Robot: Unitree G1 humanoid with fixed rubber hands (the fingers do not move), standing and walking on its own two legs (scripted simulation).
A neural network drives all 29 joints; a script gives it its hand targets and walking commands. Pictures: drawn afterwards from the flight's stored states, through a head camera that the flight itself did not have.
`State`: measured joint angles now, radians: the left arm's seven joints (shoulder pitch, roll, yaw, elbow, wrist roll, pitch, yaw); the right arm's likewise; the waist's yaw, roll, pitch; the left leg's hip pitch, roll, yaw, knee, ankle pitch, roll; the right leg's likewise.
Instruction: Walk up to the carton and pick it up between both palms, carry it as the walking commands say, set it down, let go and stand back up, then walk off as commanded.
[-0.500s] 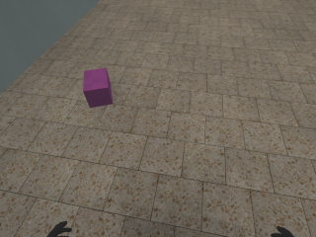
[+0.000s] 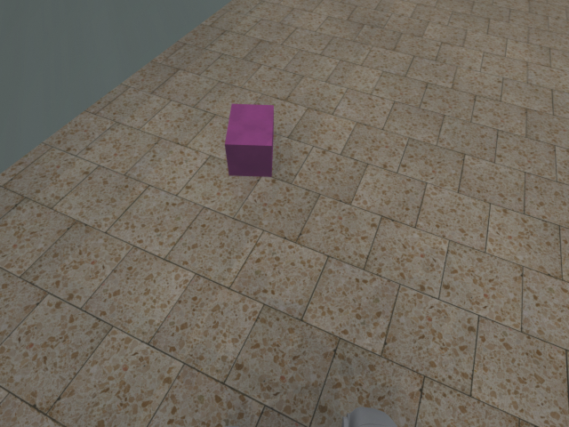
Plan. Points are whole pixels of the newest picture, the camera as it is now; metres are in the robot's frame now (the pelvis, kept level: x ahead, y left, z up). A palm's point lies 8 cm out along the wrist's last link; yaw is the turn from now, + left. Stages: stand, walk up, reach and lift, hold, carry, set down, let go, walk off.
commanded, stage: walk up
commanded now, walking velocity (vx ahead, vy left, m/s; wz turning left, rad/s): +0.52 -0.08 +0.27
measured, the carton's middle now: (251, 140) +1.39 +0.19 -0.67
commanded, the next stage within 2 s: none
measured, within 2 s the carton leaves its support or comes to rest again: neither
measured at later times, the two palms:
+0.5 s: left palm (175, 307) +0.31 +0.21 -0.11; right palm (465, 313) +0.33 -0.31 -0.15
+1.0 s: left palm (155, 235) +0.48 +0.30 -0.14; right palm (369, 175) +0.66 -0.17 -0.13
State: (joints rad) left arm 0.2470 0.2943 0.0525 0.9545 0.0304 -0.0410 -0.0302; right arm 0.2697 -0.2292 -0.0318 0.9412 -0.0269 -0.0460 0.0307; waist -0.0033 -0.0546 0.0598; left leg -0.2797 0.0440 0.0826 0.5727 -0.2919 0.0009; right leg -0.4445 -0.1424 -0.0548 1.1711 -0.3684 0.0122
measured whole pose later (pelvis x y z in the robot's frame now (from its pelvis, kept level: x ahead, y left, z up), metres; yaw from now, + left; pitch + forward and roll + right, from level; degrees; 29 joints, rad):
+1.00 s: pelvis +0.53 +0.06 +0.00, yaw +6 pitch +1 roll +0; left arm 0.35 0.22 0.05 1.03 0.01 -0.07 0.00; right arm 0.13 -0.20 -0.04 0.98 -0.04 -0.07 0.02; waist 0.03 -0.03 0.07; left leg -0.37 0.04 0.13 0.57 -0.22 0.02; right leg -0.36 -0.13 -0.02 1.17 -0.43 0.00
